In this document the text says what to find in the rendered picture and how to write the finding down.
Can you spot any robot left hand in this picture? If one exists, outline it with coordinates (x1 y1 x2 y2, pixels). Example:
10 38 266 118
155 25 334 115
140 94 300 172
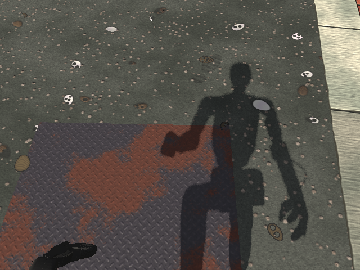
29 241 97 270

